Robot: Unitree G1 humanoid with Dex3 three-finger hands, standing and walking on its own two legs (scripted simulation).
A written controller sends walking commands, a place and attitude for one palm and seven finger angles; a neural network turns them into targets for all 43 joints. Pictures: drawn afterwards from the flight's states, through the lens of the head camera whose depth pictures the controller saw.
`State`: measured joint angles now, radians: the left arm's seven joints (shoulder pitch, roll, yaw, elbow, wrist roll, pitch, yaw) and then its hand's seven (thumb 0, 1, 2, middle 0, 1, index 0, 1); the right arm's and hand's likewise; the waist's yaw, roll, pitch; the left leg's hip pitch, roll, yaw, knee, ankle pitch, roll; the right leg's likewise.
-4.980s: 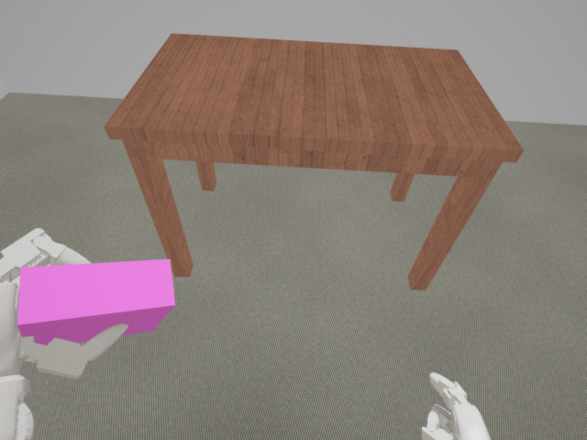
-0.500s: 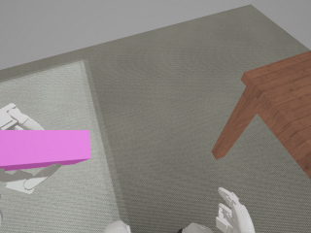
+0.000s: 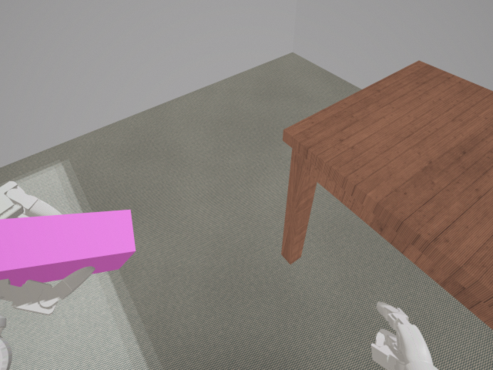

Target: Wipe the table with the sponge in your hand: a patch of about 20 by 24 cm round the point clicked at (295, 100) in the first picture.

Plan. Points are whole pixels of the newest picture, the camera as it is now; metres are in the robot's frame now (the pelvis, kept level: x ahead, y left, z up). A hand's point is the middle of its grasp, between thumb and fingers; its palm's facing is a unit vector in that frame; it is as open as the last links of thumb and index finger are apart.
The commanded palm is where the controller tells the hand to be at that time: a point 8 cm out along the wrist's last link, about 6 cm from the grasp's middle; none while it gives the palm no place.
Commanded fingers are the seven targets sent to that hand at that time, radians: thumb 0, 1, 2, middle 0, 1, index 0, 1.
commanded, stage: turn to face it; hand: left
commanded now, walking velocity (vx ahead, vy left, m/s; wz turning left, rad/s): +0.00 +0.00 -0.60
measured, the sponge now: (88, 247) +0.22 +0.21 +0.17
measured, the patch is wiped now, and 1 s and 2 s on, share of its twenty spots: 0.00 0.00 0.00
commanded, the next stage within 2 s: take the last steps up to it in 2.00 s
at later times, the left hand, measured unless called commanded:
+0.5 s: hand (174, 259) +0.22 +0.10 +0.16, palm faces +0.10 -0.86 -0.49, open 9.3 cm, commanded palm +0.15 +0.18 +0.17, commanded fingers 0.00 0.10 1.30 -1.20 -1.60 -1.20 -1.60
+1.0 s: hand (232, 307) +0.17 +0.03 +0.16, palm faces -0.11 -0.91 -0.40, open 9.3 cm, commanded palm +0.15 +0.08 +0.17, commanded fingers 0.00 0.10 1.30 -1.20 -1.60 -1.20 -1.60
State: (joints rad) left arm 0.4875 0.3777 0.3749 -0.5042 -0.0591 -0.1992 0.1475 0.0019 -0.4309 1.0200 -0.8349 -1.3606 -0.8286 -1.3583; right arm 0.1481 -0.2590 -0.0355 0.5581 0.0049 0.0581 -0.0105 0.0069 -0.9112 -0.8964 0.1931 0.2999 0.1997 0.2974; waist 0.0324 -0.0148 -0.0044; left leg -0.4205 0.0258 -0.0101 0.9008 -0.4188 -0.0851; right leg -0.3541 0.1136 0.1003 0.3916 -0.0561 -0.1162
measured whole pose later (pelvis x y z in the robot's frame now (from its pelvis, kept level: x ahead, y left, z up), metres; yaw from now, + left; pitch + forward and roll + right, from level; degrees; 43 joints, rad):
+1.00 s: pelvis -0.15 -0.05 -0.01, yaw -37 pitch -2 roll +0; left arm 0.42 0.33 0.35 -0.49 -0.02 -0.16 0.14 0.00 -0.43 1.02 -0.84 -1.35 -0.83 -1.35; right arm 0.20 -0.16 0.02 0.53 0.02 -0.02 0.00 0.01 -0.91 -0.90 0.20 0.30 0.20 0.30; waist 0.07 0.02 0.08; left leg -0.25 0.16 0.15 0.57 -0.27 -0.06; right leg -0.46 -0.01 -0.05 0.99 -0.44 0.06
